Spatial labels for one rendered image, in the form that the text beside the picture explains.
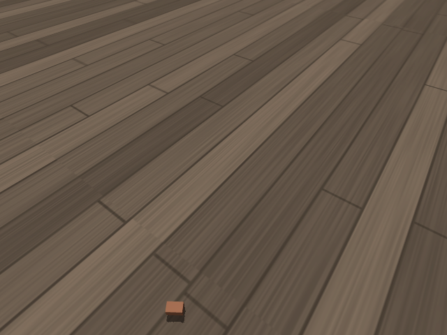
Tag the small box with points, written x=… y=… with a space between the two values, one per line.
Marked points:
x=175 y=308

